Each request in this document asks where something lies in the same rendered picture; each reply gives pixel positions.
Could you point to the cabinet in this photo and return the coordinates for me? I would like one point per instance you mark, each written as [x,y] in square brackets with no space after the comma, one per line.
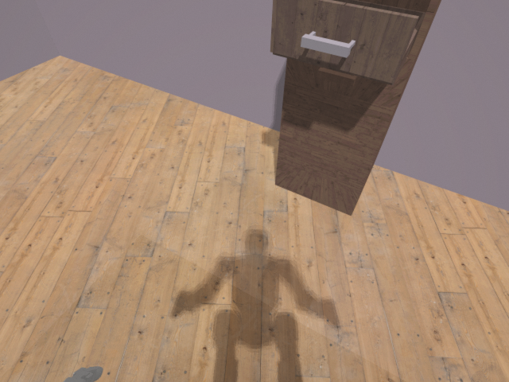
[331,133]

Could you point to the handle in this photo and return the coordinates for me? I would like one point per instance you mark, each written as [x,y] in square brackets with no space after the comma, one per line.
[335,76]
[341,49]

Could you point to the drawer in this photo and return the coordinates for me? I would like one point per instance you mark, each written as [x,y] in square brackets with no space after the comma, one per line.
[384,35]

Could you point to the left robot hand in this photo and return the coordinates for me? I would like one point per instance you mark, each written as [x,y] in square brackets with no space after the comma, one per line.
[90,374]

